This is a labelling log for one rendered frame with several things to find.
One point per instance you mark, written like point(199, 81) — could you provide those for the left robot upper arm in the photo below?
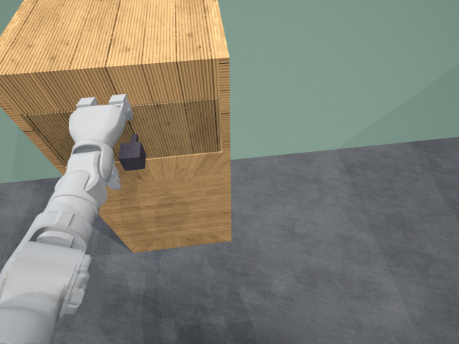
point(46, 282)

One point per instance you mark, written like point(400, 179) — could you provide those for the drawer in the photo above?
point(171, 128)

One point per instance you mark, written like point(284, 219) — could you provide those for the handle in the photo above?
point(132, 156)

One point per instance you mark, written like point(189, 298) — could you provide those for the robot left forearm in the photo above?
point(68, 219)

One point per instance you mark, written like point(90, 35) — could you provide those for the left robot hand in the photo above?
point(104, 123)

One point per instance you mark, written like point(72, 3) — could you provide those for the cabinet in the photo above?
point(55, 52)

